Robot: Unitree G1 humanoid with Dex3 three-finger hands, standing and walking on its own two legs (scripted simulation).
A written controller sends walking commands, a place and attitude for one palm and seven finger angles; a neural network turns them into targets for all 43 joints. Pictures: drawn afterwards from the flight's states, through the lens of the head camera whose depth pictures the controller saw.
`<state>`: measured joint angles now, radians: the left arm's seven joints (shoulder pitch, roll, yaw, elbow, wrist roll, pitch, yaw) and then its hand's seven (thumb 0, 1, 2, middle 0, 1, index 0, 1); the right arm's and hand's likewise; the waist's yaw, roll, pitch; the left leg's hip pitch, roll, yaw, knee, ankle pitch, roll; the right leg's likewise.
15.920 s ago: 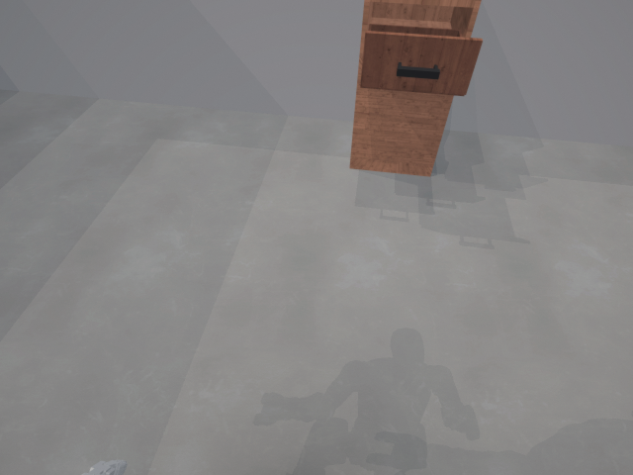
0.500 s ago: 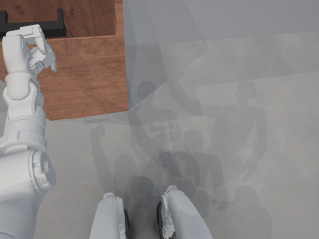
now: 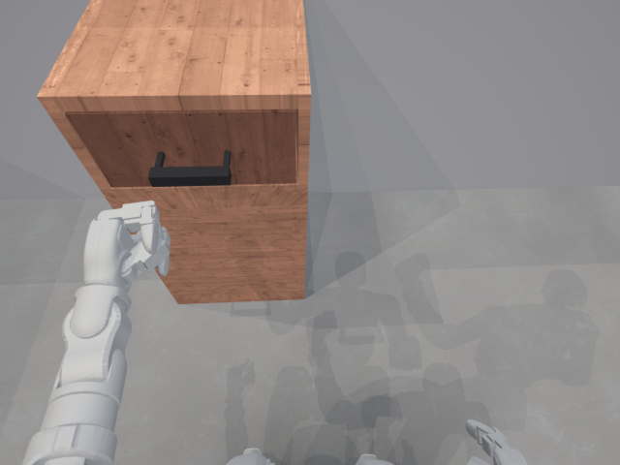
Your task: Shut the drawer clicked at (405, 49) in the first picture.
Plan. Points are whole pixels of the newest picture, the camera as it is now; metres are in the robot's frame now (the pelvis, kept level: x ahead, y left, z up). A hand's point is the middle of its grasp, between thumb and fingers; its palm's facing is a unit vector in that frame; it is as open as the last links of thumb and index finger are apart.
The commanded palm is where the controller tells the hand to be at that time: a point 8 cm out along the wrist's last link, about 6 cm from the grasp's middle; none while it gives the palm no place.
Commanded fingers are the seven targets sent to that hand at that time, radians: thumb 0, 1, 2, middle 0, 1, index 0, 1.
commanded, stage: draw the hand back to the body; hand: left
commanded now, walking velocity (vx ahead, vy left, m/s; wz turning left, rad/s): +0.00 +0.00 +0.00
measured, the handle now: (192, 166) +0.59 +0.22 -0.03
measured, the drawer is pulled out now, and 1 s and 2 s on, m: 0.00 0.00 0.00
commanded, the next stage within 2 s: step back with the hand held close in 0.92 s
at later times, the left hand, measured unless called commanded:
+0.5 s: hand (57, 321) +0.24 +0.22 +0.16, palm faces +0.30 -0.90 -0.31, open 3.2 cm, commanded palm +0.19 +0.26 +0.18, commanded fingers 0.00 0.90 0.90 -1.40 -1.60 -1.40 -1.60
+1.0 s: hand out of the picture +0.17 +0.23 +0.21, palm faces +0.42 -0.82 -0.39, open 3.2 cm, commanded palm +0.12 +0.27 +0.23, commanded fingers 0.00 0.90 0.90 -1.40 -1.60 -1.40 -1.60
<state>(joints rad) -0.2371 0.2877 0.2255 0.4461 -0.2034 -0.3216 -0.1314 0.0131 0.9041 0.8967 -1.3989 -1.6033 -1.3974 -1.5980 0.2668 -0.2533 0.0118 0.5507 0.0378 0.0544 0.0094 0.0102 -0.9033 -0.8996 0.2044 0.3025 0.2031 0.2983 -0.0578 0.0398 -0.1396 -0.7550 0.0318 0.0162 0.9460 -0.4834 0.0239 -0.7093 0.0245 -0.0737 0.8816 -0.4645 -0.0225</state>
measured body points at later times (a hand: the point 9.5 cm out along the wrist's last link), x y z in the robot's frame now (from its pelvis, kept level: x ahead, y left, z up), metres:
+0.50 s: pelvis +0.00 -0.01 +0.05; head -0.01 -0.03 +0.50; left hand +0.22 +0.27 +0.18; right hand +0.20 -0.22 -0.03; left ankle -0.02 +0.10 -0.69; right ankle -0.03 -0.11 -0.69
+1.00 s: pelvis -0.01 -0.01 +0.05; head -0.03 -0.04 +0.50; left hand +0.14 +0.27 +0.23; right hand +0.19 -0.23 -0.03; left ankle -0.02 +0.10 -0.69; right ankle -0.03 -0.11 -0.69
